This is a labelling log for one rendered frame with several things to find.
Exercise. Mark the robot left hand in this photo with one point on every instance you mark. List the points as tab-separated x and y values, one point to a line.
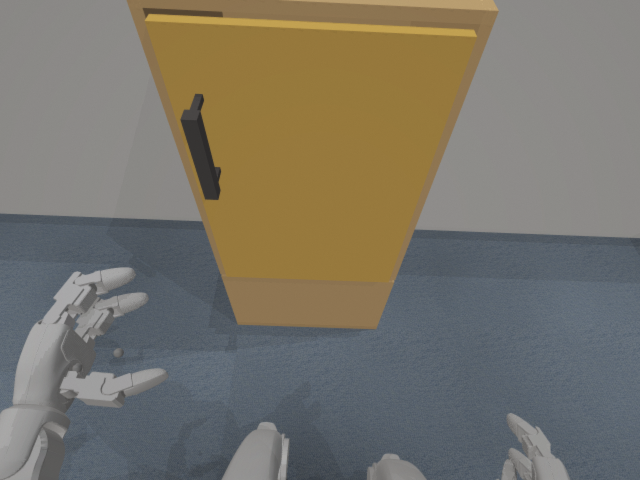
44	373

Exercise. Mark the robot thigh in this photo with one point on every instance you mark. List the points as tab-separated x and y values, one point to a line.
394	469
263	455

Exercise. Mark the robot right hand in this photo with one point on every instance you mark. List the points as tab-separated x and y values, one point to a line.
544	465

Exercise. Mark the robot left forearm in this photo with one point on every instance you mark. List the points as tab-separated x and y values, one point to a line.
31	442

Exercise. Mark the robot left thigh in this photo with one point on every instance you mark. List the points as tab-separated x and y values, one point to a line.
263	455

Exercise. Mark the robot right thigh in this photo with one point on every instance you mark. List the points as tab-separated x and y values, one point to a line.
394	469

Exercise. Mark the cupboard door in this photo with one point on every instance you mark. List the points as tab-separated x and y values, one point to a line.
324	134

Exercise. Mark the handle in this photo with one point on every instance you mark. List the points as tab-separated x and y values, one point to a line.
196	137

